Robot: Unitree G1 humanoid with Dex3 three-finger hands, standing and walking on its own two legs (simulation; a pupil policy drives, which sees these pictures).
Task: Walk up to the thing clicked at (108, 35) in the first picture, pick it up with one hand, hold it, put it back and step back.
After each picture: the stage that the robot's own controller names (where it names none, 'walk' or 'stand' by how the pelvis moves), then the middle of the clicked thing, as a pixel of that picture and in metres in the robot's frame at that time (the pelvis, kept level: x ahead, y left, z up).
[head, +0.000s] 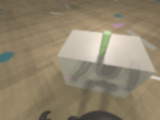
stand; (104, 44) +0.69 -0.10 +0.03
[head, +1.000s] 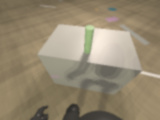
rise first; (88, 41) +0.64 +0.07 +0.06
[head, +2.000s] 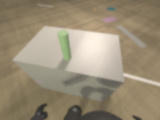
stand; (65, 47) +0.52 +0.24 +0.07
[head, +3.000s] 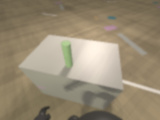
stand; (67, 55) +0.51 +0.21 +0.03
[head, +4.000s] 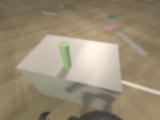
stand; (65, 56) +0.49 +0.23 +0.03
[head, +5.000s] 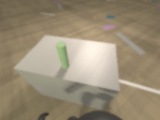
stand; (63, 56) +0.49 +0.25 +0.03
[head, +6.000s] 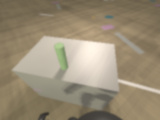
stand; (62, 57) +0.48 +0.26 +0.03
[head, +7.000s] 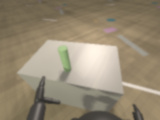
rise first; (65, 60) +0.47 +0.25 +0.03
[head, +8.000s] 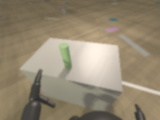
go down; (66, 57) +0.49 +0.25 +0.03
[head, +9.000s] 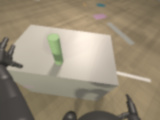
go down; (56, 51) +0.49 +0.23 +0.05
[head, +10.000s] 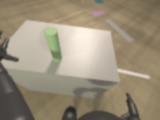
go down; (54, 47) +0.49 +0.24 +0.08
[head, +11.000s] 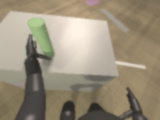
close in; (44, 41) +0.49 +0.26 +0.11
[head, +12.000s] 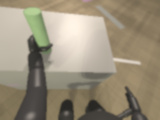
lift; (41, 35) +0.52 +0.25 +0.12
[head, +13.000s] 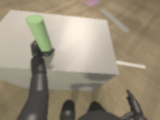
lift; (43, 40) +0.49 +0.26 +0.12
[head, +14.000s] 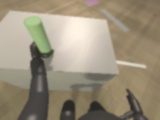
lift; (42, 41) +0.48 +0.26 +0.12
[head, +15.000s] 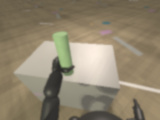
lift; (64, 56) +0.34 +0.17 +0.22
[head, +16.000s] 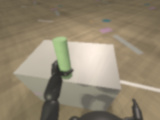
hold; (64, 60) +0.33 +0.18 +0.18
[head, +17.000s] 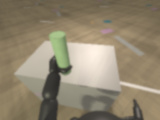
crouch; (62, 56) +0.33 +0.18 +0.22
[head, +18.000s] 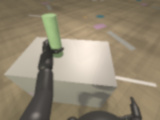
crouch; (54, 38) +0.46 +0.23 +0.24
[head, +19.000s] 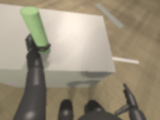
lower; (39, 34) +0.52 +0.25 +0.11
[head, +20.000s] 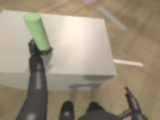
lower; (41, 39) +0.50 +0.25 +0.11
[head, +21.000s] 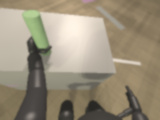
lower; (40, 37) +0.51 +0.25 +0.12
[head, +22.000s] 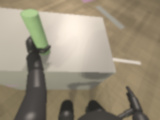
lower; (39, 36) +0.51 +0.26 +0.12
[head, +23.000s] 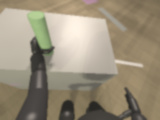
loosen; (43, 37) +0.50 +0.25 +0.12
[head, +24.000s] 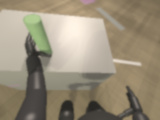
withdraw; (41, 39) +0.50 +0.25 +0.12
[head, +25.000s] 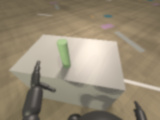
sink last; (64, 55) +0.47 +0.24 +0.07
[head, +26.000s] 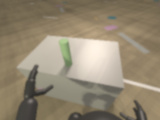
stand; (66, 54) +0.50 +0.25 +0.07
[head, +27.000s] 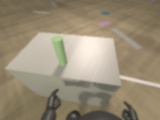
stand; (60, 52) +0.49 +0.25 +0.08
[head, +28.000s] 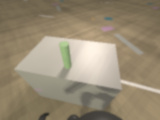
stand; (66, 56) +0.50 +0.23 +0.04
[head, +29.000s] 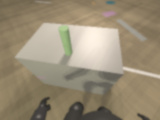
walk; (66, 42) +0.57 +0.22 +0.06
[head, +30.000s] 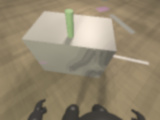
walk; (70, 25) +0.78 +0.24 +0.05
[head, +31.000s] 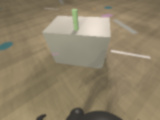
stand; (75, 20) +1.11 +0.29 +0.05
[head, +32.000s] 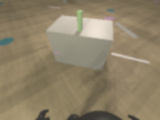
stand; (79, 21) +1.13 +0.22 +0.03
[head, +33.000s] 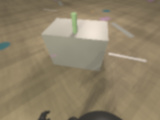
stand; (74, 23) +1.11 +0.26 +0.03
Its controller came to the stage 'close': yes
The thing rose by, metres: 0.22
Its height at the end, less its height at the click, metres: +0.00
